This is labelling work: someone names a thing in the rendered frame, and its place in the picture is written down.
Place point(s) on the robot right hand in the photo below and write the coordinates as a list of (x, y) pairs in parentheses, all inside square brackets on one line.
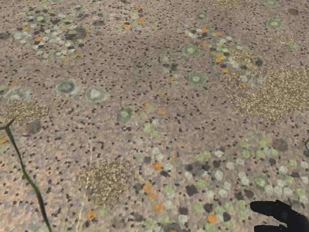
[(282, 212)]

